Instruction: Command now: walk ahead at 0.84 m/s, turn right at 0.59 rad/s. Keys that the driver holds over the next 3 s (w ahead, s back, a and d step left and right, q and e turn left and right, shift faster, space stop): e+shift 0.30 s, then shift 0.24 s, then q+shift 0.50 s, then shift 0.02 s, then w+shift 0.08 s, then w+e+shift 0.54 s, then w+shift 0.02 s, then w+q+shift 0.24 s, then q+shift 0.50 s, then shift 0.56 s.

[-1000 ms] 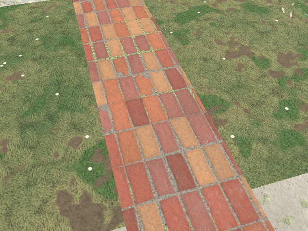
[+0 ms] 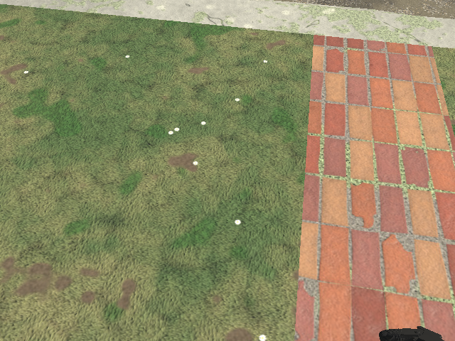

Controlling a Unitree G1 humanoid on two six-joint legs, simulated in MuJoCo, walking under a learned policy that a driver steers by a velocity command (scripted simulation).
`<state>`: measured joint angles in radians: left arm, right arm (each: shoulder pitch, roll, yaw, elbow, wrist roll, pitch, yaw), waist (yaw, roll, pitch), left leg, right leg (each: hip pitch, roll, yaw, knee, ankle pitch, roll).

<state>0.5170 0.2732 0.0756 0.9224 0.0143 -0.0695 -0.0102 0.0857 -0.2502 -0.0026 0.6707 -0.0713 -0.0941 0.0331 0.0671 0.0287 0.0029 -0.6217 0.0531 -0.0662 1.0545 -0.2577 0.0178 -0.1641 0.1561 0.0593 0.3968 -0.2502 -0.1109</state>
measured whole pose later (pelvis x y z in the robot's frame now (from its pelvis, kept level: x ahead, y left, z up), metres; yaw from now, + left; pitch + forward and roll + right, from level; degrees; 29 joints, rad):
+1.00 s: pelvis +0.31 +0.01 -0.01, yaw -7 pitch +0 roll -2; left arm 0.15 0.27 0.05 0.70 0.03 0.02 0.03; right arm 0.27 -0.28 -0.07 0.71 -0.01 0.07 0.04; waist -0.03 -0.01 0.04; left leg -0.28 0.02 0.07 0.65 -0.37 0.04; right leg -0.34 -0.11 -0.26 0.61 -0.25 -0.01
